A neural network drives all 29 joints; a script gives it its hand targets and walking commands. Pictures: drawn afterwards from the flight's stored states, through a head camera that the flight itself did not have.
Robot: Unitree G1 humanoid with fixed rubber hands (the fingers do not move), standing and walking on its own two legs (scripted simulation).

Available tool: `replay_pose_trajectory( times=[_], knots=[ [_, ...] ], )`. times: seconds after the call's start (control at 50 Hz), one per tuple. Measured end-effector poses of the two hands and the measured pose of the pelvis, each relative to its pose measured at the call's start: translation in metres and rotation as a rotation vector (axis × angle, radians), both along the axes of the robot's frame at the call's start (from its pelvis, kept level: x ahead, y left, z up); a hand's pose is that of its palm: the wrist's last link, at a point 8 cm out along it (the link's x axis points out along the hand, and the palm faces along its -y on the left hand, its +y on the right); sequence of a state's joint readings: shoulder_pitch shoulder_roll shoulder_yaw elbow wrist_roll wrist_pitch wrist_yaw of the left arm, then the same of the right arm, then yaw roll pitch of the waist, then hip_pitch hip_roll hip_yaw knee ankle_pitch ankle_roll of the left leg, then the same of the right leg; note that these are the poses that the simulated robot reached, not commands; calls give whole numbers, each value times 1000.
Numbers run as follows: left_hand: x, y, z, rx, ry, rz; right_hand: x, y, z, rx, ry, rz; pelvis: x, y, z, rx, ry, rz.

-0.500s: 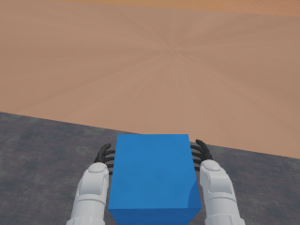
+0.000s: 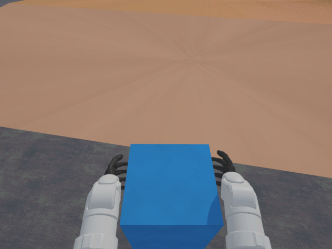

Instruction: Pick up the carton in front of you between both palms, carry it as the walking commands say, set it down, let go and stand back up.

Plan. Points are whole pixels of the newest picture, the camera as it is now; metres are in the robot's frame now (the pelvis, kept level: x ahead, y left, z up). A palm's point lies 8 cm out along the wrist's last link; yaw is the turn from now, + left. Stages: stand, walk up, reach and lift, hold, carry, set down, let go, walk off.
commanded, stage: hold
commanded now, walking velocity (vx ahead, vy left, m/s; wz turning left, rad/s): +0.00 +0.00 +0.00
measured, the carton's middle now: (169, 199) +0.29 +0.00 -0.04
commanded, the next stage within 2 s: carry in 0.22 s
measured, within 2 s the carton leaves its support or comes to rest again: neither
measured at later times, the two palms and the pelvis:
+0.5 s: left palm (125, 157) +0.34 +0.12 +0.08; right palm (238, 159) +0.34 -0.18 +0.08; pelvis +0.05 -0.02 +0.00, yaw +0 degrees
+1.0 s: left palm (149, 111) +0.55 +0.07 +0.07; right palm (235, 115) +0.54 -0.23 +0.07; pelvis +0.31 -0.07 -0.03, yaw -1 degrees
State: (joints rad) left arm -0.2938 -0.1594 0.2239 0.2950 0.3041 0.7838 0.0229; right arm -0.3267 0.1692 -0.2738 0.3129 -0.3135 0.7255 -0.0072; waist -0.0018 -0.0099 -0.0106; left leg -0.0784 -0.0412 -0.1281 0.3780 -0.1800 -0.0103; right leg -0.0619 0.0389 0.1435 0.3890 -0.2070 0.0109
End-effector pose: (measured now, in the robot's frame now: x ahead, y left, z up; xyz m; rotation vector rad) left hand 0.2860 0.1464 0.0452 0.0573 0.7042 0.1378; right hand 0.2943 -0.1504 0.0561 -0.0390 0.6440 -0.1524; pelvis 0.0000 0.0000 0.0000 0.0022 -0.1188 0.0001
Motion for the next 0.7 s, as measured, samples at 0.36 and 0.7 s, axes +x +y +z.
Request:
replay_pose_trajectory(
  times=[0.36,0.7],
  knots=[
    [19,-11,8,0,-43,0,14,-12,2,22,-41,-21,13,-7,-7,5,108,-45],
    [106,-15,43,-71,-77,47,101,-16,37,76,-72,-43,137,-13,-9,34,212,-51]
  ],
)
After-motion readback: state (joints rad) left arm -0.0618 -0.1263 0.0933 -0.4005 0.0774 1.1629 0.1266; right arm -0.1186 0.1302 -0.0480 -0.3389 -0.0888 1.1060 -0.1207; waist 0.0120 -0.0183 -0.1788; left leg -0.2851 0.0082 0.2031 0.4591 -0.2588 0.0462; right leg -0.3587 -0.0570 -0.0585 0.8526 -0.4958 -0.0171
